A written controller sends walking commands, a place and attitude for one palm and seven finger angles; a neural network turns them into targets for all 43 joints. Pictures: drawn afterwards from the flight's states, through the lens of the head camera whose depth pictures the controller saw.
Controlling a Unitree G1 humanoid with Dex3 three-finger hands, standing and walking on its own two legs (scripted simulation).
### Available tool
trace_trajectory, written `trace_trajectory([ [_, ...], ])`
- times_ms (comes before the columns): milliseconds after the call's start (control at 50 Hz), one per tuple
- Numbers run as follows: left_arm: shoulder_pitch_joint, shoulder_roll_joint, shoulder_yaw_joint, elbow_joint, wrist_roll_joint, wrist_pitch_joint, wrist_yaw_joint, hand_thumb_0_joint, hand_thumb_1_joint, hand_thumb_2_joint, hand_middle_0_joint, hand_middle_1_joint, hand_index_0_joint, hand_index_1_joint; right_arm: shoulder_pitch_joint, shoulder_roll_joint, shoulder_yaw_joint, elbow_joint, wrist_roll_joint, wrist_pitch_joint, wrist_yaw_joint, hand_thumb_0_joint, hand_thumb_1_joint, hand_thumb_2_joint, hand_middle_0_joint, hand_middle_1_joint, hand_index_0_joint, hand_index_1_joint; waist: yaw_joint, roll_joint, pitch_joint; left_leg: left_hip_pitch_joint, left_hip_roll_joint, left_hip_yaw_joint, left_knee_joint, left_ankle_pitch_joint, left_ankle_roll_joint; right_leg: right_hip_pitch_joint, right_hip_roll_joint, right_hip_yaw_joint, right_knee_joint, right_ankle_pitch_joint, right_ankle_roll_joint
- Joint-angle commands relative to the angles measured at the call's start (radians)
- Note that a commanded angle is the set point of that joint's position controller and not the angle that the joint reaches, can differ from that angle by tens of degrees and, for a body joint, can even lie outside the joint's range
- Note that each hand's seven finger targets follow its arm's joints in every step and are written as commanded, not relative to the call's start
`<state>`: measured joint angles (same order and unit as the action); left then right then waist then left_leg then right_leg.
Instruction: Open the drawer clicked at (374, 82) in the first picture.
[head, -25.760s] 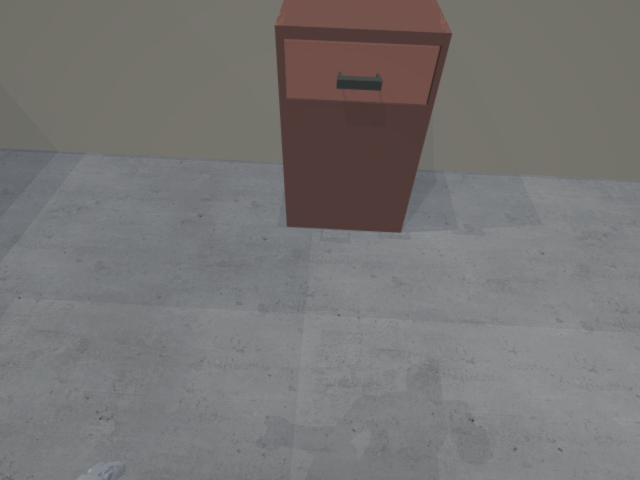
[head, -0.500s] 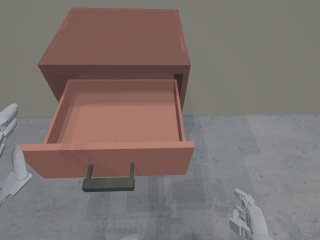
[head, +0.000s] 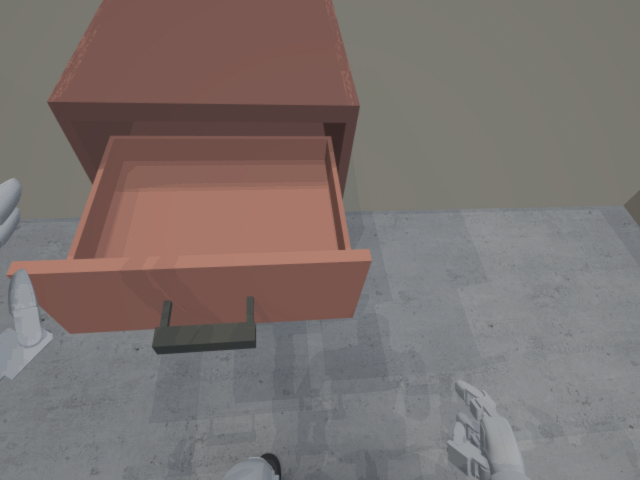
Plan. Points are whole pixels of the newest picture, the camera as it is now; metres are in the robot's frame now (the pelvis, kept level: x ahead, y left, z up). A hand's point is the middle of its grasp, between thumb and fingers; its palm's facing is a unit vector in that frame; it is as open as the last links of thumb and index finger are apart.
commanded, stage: step back with the hand held close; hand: left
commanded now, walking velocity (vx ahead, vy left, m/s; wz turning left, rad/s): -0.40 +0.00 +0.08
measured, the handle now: (207, 321) +0.32 +0.18 -0.06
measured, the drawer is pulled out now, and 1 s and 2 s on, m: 0.30 0.30 0.30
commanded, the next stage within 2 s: stop stepping back and stand still in 0.24 s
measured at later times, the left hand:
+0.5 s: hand out of the picture +0.07 +0.16 +0.16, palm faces +0.23 -0.83 -0.50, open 7.4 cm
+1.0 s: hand out of the picture -0.04 +0.16 +0.18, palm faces +0.43 -0.78 -0.45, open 7.4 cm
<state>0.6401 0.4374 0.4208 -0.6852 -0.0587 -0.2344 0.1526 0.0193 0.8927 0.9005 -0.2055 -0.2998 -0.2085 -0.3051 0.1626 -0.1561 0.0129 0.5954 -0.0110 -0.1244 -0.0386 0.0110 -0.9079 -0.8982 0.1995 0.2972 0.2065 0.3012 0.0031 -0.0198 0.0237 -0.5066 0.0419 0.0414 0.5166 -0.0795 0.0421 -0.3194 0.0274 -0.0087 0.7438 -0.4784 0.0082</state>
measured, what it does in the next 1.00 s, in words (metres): walks backwards: right foot, then left foot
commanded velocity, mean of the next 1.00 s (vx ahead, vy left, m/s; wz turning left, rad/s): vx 0.02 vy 0.04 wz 0.03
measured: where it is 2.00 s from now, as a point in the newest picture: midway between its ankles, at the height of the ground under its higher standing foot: outside the picture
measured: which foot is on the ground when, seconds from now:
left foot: down 0.00-0.14, up 0.16-0.28, down 0.30-0.52, up 0.54-0.72, down 0.74-1.00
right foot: up 0.00-0.06, down 0.08-1.00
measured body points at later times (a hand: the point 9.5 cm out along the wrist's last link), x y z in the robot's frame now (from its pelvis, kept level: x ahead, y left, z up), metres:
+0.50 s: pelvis -0.13 -0.06 +0.00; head -0.08 -0.04 +0.44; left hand +0.05 +0.21 +0.19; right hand +0.06 -0.28 -0.07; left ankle -0.03 +0.06 -0.73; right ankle -0.12 -0.16 -0.73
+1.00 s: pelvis -0.21 -0.08 +0.00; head -0.22 -0.08 +0.45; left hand -0.07 +0.20 +0.20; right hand -0.04 -0.31 -0.09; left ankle -0.21 +0.05 -0.72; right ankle -0.12 -0.16 -0.73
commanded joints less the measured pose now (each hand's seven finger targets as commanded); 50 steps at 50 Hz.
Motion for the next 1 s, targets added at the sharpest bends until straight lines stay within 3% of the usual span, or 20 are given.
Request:
trace_trajectory([
  [0,-0.004,0.124,0.082,-0.219,-0.016,-0.07,-0.015,0.0,0.9,0.9,-0.2,-0.3,-0.2,-0.3,-0.072,-0.182,-0.053,-0.12,0.002,-0.064,-0.002,0.0,-0.9,-0.9,0.2,0.3,0.2,0.3,0.005,0.233,-0.232,0.307,0.206,-0.228,-0.175,0.072,0.06,0.036,0.013,-0.017,-0.206,0.079,-0.004],
  [80,0.028,0.153,0.12,-0.244,-0.033,-0.093,-0.049,0.0,0.9,0.9,-0.2,-0.3,-0.2,-0.3,-0.089,-0.174,-0.056,-0.15,0.018,-0.041,0.004,0.0,-0.9,-0.9,0.2,0.3,0.2,0.3,0.009,0.148,-0.268,0.32,0.104,-0.108,-0.045,-0.049,-0.012,0.099,-0.032,-0.039,-0.421,0.284,-0.038],
  [120,0.088,0.179,0.135,-0.205,-0.044,-0.082,-0.048,0.0,0.9,0.9,-0.2,-0.3,-0.2,-0.3,-0.073,-0.169,-0.079,-0.156,0.054,-0.02,-0.006,0.0,-0.9,-0.9,0.2,0.3,0.2,0.3,-0.011,-0.148,-0.264,0.391,-0.045,-0.022,0.324,-0.222,-0.069,-0.119,-0.252,0.086,-0.484,0.402,-0.127],
  [160,0.068,0.152,0.132,-0.151,-0.02,-0.059,-0.029,0.0,0.9,0.9,-0.2,-0.3,-0.2,-0.3,-0.138,-0.126,-0.062,-0.157,0.045,0.014,-0.022,0.0,-0.9,-0.9,0.2,0.3,0.2,0.3,-0.023,-0.151,-0.154,0.122,-0.066,-0.062,0.487,-0.377,-0.065,-0.044,-0.345,0.162,-0.405,0.765,-0.176],
  [220,0.003,0.12,0.09,-0.087,0.012,-0.045,-0.017,0.0,0.9,0.9,-0.2,-0.3,-0.2,-0.3,-0.163,-0.109,-0.018,-0.149,0.031,0.042,-0.047,0.0,-0.9,-0.9,0.2,0.3,0.2,0.3,-0.047,-0.072,-0.046,0.044,-0.055,-0.042,0.04,-0.236,-0.055,0.132,-0.226,0.034,-0.221,1.082,-0.073],
  [240,0.002,0.117,0.086,-0.087,0.007,-0.042,-0.013,0.0,0.9,0.9,-0.2,-0.3,-0.2,-0.3,-0.134,-0.128,-0.028,-0.143,0.031,0.047,-0.055,0.0,-0.9,-0.9,0.2,0.3,0.2,0.3,-0.047,-0.022,-0.083,0.151,0.001,-0.066,-0.14,0.176,-0.037,0.136,-0.146,-0.013,-0.132,0.979,-0.017],
  [260,-0.01,0.12,0.077,-0.119,0.002,-0.042,-0.011,0.0,0.9,0.9,-0.2,-0.3,-0.2,-0.3,-0.123,-0.15,-0.055,-0.148,0.032,0.042,-0.049,0.0,-0.9,-0.9,0.2,0.3,0.2,0.3,-0.032,0.08,-0.145,0.337,0.149,-0.19,-0.138,0.603,0.013,0.018,-0.076,-0.027,-0.057,0.579,0.014],
  [280,-0.025,0.105,0.053,-0.133,-0.008,-0.051,-0.017,0.0,0.9,0.9,-0.2,-0.3,-0.2,-0.3,-0.087,-0.163,-0.076,-0.154,0.041,0.025,-0.03,0.0,-0.9,-0.9,0.2,0.3,0.2,0.3,-0.027,0.164,-0.195,0.434,0.266,-0.252,-0.136,0.768,0.053,-0.063,-0.049,0.022,0.033,0.089,-0.01],
  [320,0.072,0.09,0.058,-0.136,-0.007,-0.043,-0.017,0.0,0.9,0.9,-0.2,-0.3,-0.2,-0.3,-0.063,-0.145,-0.079,-0.132,0.005,-0.01,-0.017,0.0,-0.9,-0.9,0.2,0.3,0.2,0.3,-0.005,0.269,-0.247,0.41,0.29,-0.279,-0.111,0.69,0.111,-0.104,-0.024,0.065,0.156,-0.093,0.004],
  [360,0.062,0.1,0.055,-0.271,0.005,-0.032,-0.006,0.0,0.9,0.9,-0.2,-0.3,-0.2,-0.3,-0.041,-0.157,-0.077,-0.146,0.014,-0.025,-0.005,0.0,-0.9,-0.9,0.2,0.3,0.2,0.3,-0.007,0.219,-0.25,0.403,0.24,-0.248,-0.107,0.556,0.113,-0.081,-0.033,0.037,0.096,-0.004,0.014],
  [440,0.135,0.15,0.129,-0.321,-0.006,-0.008,0.021,0.0,0.9,0.9,-0.2,-0.3,-0.2,-0.3,-0.069,-0.17,-0.055,-0.199,0.031,-0.031,-0.011,0.0,-0.9,-0.9,0.2,0.3,0.2,0.3,-0.005,0.231,-0.174,0.107,0.144,-0.181,-0.139,-0.203,0.051,0.176,-0.04,-0.037,-0.202,0.136,0.014],
  [480,0.118,0.161,0.141,-0.254,0.001,-0.009,0.024,0.0,0.9,0.9,-0.2,-0.3,-0.2,-0.3,-0.062,-0.159,-0.055,-0.209,0.038,-0.013,-0.015,0.0,-0.9,-0.9,0.2,0.3,0.2,0.3,-0.019,0.077,-0.116,-0.009,0.011,-0.066,0.019,-0.491,-0.021,0.224,-0.119,0.005,-0.374,0.132,-0.035],
  [520,0.054,0.155,0.138,-0.199,-0.007,0.005,0.026,0.0,0.9,0.9,-0.2,-0.3,-0.2,-0.3,-0.025,-0.176,-0.091,-0.188,0.046,0.01,-0.022,0.0,-0.9,-0.9,0.2,0.3,0.2,0.3,-0.027,-0.206,-0.088,0.135,-0.08,-0.064,0.58,-0.39,-0.067,-0.195,-0.401,0.447,-0.615,-0.295,-0.183],
  [560,0.021,0.109,0.104,-0.083,-0.004,0.022,0.019,0.0,0.9,0.9,-0.2,-0.3,-0.2,-0.3,-0.035,-0.149,-0.075,-0.144,0.033,0.026,-0.022,0.0,-0.9,-0.9,0.2,0.3,0.2,0.3,-0.071,-0.154,-0.048,0.107,-0.041,-0.105,0.666,-0.316,-0.052,-0.233,-0.36,0.29,-0.545,-0.155,-0.155],
  [660,0.005,0.074,0.031,-0.044,0.042,0.0,0.027,0.0,0.9,0.9,-0.2,-0.3,-0.2,-0.3,-0.042,-0.151,-0.049,-0.13,0.024,-0.014,-0.037,0.0,-0.9,-0.9,0.2,0.3,0.2,0.3,-0.038,-0.074,-0.034,0.26,-0.041,0.017,-0.028,-0.36,0.013,-0.107,-0.245,0.137,-0.462,-0.145,-0.085],
  [720,-0.012,0.104,0.042,-0.183,0.035,-0.03,0.035,0.0,0.9,0.9,-0.2,-0.3,-0.2,-0.3,-0.039,-0.198,-0.073,-0.169,0.016,-0.046,-0.038,0.0,-0.9,-0.9,0.2,0.3,0.2,0.3,-0.014,0.2,-0.061,0.273,0.129,-0.196,-0.24,-0.209,0.077,0.041,-0.069,-0.011,-0.155,0.135,-0.02],
  [760,0.013,0.123,0.062,-0.206,0.042,-0.025,0.03,0.0,0.9,0.9,-0.2,-0.3,-0.2,-0.3,-0.046,-0.161,-0.051,-0.149,0.021,-0.039,-0.028,0.0,-0.9,-0.9,0.2,0.3,0.2,0.3,-0.015,0.285,-0.074,0.143,0.161,-0.247,-0.257,-0.35,0.085,0.086,-0.058,-0.051,-0.092,0.083,-0.001],
  [820,-0.015,0.123,0.068,-0.184,0.041,-0.019,0.029,0.0,0.9,0.9,-0.2,-0.3,-0.2,-0.3,-0.044,-0.171,-0.058,-0.151,0.031,-0.045,-0.029,0.0,-0.9,-0.9,0.2,0.3,0.2,0.3,-0.015,0.107,-0.007,0.029,0.086,-0.157,-0.167,-0.419,0.056,0.17,-0.059,-0.004,-0.221,0.118,-0.005],
  [900,-0.059,0.105,0.051,-0.045,0.037,-0.025,0.025,0.0,0.9,0.9,-0.2,-0.3,-0.2,-0.3,-0.009,-0.16,-0.065,-0.125,0.023,-0.029,-0.036,0.0,-0.9,-0.9,0.2,0.3,0.2,0.3,-0.036,-0.153,0.01,0.146,-0.064,-0.012,0.232,-0.398,0.004,-0.088,-0.267,0.356,-0.553,-0.322,-0.107],
  [980,-0.07,0.079,0.028,-0.026,0.036,-0.018,0.026,0.0,0.9,0.9,-0.2,-0.3,-0.2,-0.3,-0.007,-0.151,-0.045,-0.113,0.019,-0.01,-0.034,0.0,-0.9,-0.9,0.2,0.3,0.2,0.3,-0.045,-0.111,-0.036,0.321,-0.039,-0.008,0.07,-0.381,0.021,-0.187,-0.235,0.191,-0.471,-0.28,-0.093],
])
